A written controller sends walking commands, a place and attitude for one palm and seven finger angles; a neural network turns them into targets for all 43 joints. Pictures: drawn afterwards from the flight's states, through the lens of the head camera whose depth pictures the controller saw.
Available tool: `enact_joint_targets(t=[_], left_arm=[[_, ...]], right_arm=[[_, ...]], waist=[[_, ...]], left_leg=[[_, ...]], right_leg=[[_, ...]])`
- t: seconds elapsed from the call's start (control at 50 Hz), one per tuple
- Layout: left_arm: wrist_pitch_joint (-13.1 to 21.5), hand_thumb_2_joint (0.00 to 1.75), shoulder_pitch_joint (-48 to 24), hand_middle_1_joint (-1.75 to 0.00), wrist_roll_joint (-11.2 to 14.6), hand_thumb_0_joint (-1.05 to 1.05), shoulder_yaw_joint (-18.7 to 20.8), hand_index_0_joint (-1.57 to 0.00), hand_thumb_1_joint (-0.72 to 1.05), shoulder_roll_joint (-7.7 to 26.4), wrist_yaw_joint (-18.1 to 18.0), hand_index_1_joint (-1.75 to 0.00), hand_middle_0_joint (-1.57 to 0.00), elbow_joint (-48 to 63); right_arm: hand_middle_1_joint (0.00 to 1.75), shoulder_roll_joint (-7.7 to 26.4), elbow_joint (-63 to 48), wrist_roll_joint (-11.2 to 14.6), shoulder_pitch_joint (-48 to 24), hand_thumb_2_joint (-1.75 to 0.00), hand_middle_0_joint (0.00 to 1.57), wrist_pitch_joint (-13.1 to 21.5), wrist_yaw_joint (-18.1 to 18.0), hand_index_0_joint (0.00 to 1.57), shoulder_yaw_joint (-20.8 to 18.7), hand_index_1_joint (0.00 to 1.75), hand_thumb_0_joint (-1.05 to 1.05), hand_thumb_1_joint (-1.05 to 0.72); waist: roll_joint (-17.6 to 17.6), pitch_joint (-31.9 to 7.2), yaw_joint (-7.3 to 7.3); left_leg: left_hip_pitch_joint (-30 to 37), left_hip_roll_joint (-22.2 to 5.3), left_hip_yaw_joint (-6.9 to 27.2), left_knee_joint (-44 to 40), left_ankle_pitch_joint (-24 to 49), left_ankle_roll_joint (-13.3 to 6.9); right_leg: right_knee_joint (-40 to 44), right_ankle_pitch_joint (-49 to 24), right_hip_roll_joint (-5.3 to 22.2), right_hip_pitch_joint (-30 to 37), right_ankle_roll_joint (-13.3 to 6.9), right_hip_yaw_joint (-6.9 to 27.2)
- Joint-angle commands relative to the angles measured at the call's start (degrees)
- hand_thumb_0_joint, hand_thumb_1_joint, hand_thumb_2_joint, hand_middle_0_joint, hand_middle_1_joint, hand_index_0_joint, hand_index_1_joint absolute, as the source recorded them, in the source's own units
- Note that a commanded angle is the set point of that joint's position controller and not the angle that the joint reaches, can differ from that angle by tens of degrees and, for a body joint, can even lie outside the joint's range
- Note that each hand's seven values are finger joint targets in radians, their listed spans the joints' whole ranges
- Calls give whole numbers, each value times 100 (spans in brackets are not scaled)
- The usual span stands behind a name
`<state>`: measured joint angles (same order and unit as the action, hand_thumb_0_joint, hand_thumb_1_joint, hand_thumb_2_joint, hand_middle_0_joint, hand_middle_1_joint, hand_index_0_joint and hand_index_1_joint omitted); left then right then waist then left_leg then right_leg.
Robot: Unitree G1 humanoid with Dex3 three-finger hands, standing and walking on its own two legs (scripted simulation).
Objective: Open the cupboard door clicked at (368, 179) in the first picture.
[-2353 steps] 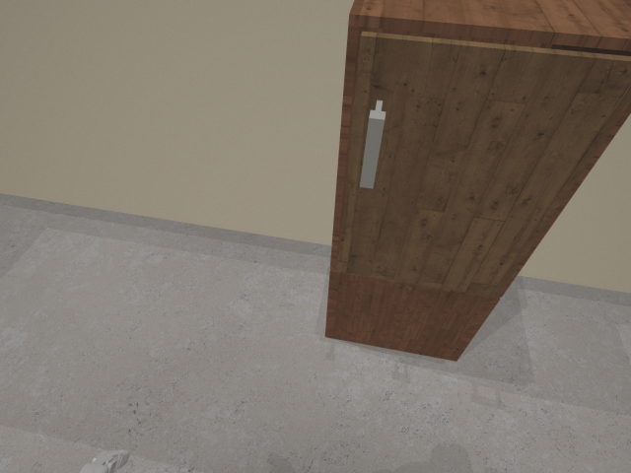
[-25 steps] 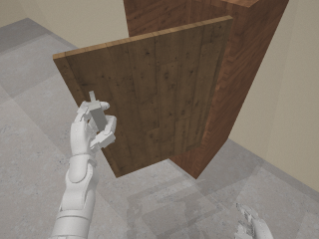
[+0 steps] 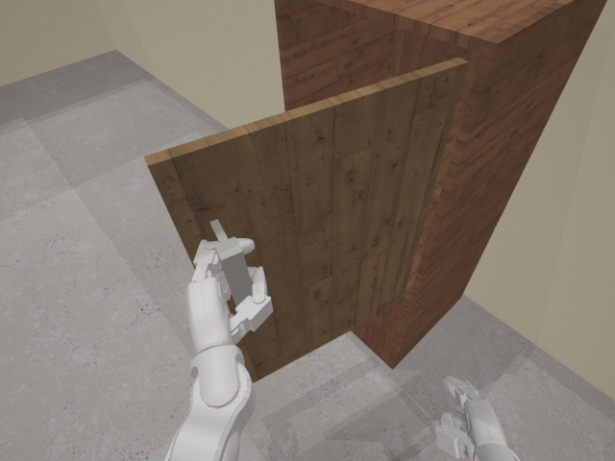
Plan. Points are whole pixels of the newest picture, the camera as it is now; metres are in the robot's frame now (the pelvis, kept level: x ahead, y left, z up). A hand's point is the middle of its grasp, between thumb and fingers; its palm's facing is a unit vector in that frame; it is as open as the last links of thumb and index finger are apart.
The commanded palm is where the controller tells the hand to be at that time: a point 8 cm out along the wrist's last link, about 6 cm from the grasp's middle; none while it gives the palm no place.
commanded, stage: open thumb and fingers to let go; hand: left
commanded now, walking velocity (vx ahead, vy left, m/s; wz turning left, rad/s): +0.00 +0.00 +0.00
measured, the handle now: (233, 272) +0.32 +0.13 +0.09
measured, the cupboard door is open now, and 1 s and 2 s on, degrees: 76 77 78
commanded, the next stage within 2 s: slide the hand sideways off the handle in 0.74 s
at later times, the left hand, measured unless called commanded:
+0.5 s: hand (252, 298) +0.28 +0.09 +0.10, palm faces +0.33 -0.94 +0.00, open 13.3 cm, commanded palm +0.23 +0.13 +0.09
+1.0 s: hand (244, 319) +0.26 +0.10 +0.10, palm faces -0.01 -0.99 -0.14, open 15.9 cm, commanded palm +0.23 +0.13 +0.09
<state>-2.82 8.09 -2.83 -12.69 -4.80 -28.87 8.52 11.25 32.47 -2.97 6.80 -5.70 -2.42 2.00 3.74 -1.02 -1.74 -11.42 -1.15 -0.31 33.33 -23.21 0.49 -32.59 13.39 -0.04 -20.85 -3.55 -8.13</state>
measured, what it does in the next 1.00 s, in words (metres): stands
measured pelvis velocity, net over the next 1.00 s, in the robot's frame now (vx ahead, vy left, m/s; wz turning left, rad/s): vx -0.03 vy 0.02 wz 0.00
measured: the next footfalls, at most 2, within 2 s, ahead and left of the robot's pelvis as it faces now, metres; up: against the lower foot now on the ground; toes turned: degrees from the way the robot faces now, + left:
none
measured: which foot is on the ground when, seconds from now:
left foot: down 0.00-1.00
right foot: down 0.00-1.00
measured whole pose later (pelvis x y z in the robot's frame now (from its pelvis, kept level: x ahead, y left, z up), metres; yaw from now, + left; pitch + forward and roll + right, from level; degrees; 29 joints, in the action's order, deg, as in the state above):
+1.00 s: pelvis -0.03 +0.02 +0.00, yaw +0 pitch -1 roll +1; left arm 2.5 -0.9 -1.7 -11.1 3.9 -7.2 -2.1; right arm 11.4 33.0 -1.5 10.8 -1.4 -3.1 3.3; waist 1.9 -0.4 -3.3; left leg -12.7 2.0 -1.5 34.3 -20.9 -1.5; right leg -33.7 10.8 3.0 -22.3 -2.0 -6.5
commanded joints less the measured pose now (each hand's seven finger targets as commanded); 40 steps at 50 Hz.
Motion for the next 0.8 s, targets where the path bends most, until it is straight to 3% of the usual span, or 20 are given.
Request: enact_joint_targets(t=[0.0,0.02,0.1,0.14,0.2,0.3,0.34,0.4,0.44,0.54,0.62,0.7,0.72,0.78], left_arm=[[441,75,-1372,-131,-106,0,251,-38,55,16,53,-131,-38,1044],[452,72,-1318,-130,-94,0,185,-37,48,-39,100,-130,-37,1027],[542,60,-1198,-127,-1,0,102,-35,20,-156,222,-127,-35,1071],[576,54,-1350,-126,57,0,201,-34,6,-67,249,-126,-34,915],[618,45,-1599,-124,32,0,283,-32,-15,-1,197,-124,-32,887],[601,30,-1982,-120,-4,0,233,-30,-50,-109,84,-120,-30,645],[574,30,-2114,-120,11,0,199,-30,-50,-170,62,-120,-30,447],[566,30,-2202,-105,-10,0,270,-27,-50,-121,60,-105,-27,335],[555,30,-2211,-95,-44,0,231,-26,-50,-158,41,-95,-26,312],[530,30,-2539,-70,-119,0,-59,-22,-50,-444,-25,-70,-22,193],[491,30,-2448,-50,-172,0,14,-18,-50,-385,-114,-50,-18,136],[448,30,-2687,-30,-205,0,-73,-15,-50,-485,-201,-30,-15,190],[412,30,-2704,-30,-204,0,-91,-15,-50,-515,-212,-30,-15,12],[412,30,-2752,-30,-177,0,-107,-15,-50,-555,-228,-30,-15,150]], right_arm=[[30,313,-864,-10,-663,-90,20,321,-120,20,-129,30,0,-90],[30,318,-876,-11,-658,-90,20,326,-124,20,-132,30,0,-90],[30,337,-884,3,-583,-90,20,404,-95,20,-155,30,0,-90],[30,359,-858,13,-597,-90,20,434,-112,20,-134,30,0,-90],[30,354,-859,3,-659,-90,20,502,-135,20,-139,30,0,-90],[30,350,-790,7,-689,-90,20,574,-118,20,-123,30,0,-90],[30,354,-755,12,-679,-90,20,574,-105,20,-102,30,0,-90],[30,356,-726,13,-666,-90,20,575,-101,20,-112,30,0,-90],[30,362,-740,9,-656,-90,20,553,-80,20,-107,30,0,-90],[30,366,-728,15,-679,-90,20,539,-30,20,-107,30,0,-90],[30,370,-739,5,-676,-90,20,505,-8,20,-130,30,0,-90],[30,345,-750,17,-736,-90,20,456,18,20,-117,30,0,-90],[30,337,-715,25,-749,-90,20,439,18,20,-105,30,0,-90],[30,341,-739,19,-771,-90,20,433,24,20,-111,30,0,-90]], waist=[[-948,-1317,22],[-795,-1354,-21],[-767,-1391,-21],[-887,-1164,3],[-981,-1131,-18],[-771,-1033,-16],[-778,-973,-5],[-846,-1002,-18],[-715,-1020,-42],[-728,-900,43],[-834,-1032,-48],[-726,-1049,-39],[-769,-838,-10],[-755,-1000,-26]], left_leg=[[-703,201,42,-273,1360,-146],[-667,201,51,-302,1411,-135],[-668,169,29,-355,1545,-124],[-741,162,59,-415,1337,-120],[-725,182,53,-413,1124,-151],[-665,187,69,-500,975,-140],[-677,186,98,-558,908,-128],[-693,180,86,-595,884,-124],[-681,169,100,-657,947,-102],[-665,134,155,-698,888,-70],[-706,134,168,-707,991,-44],[-712,138,161,-696,970,-33],[-731,123,195,-717,897,-24],[-717,135,177,-688,899,-38]], right_leg=[[646,-899,396,1684,197,1017],[587,-989,383,1698,170,983],[460,-1307,353,1716,175,866],[546,-898,350,1587,179,857],[735,-313,378,1508,201,950],[806,124,364,1319,175,902],[778,191,343,1248,170,830],[801,235,335,1276,166,823],[715,108,311,1262,138,749],[622,165,266,1046,128,621],[563,58,244,1141,106,595],[531,85,238,1096,95,584],[568,177,238,995,92,558],[551,197,236,1028,95,578]])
